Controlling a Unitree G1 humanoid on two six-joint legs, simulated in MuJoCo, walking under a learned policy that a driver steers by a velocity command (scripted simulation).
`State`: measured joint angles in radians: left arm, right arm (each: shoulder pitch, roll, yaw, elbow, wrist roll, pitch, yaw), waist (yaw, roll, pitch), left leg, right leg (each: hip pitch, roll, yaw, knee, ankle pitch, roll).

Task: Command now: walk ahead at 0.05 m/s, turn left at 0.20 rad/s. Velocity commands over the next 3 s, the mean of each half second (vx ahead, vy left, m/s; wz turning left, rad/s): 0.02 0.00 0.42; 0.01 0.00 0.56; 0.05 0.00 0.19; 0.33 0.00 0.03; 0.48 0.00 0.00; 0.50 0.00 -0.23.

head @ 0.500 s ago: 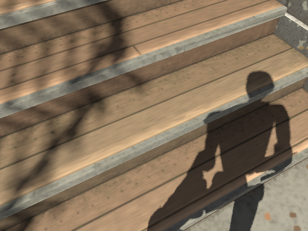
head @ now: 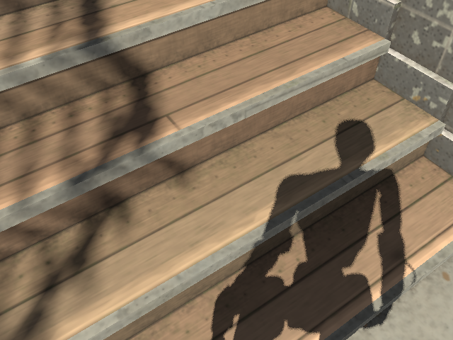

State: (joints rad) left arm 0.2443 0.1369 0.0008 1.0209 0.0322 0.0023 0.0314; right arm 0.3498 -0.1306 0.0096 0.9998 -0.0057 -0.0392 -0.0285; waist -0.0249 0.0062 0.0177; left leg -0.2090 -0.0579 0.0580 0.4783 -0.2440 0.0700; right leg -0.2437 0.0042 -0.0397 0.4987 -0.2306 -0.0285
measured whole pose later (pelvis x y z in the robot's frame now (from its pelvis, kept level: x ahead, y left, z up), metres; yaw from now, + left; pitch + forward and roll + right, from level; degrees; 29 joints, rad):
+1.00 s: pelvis -0.06 -0.07 +0.00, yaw +33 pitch +0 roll +1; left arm 0.22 0.23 0.05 0.77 0.04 0.00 0.04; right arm 0.19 -0.25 -0.08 0.78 -0.03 0.09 0.03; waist 0.01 0.02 0.06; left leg -0.35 -0.01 0.00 0.87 -0.49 -0.04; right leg -0.22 -0.04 -0.20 0.46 -0.25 -0.07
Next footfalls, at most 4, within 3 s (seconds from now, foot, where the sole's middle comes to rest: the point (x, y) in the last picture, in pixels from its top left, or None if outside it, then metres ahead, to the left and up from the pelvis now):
0.62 right None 0.02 -0.12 -0.77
1.10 left None -0.12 0.02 -0.77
1.42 right None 0.02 -0.14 -0.77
2.12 right None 0.16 -0.02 -0.77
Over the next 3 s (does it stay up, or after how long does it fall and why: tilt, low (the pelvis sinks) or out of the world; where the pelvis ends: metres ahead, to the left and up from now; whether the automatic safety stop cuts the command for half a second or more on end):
stays up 0.34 0.24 0.17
